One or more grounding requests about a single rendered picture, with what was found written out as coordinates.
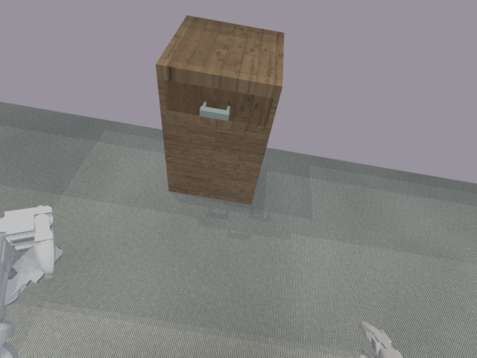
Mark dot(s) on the left robot forearm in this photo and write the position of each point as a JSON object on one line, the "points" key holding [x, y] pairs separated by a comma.
{"points": [[6, 349]]}

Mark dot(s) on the handle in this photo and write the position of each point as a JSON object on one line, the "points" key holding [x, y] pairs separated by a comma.
{"points": [[214, 113]]}

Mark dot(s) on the cabinet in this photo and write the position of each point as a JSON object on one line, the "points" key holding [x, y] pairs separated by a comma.
{"points": [[208, 157]]}

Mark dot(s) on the drawer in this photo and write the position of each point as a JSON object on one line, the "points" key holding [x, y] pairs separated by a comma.
{"points": [[244, 108]]}

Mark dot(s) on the robot right hand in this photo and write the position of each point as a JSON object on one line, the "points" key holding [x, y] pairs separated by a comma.
{"points": [[380, 343]]}

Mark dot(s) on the robot left hand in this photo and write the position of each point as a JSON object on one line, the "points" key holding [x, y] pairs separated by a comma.
{"points": [[29, 230]]}

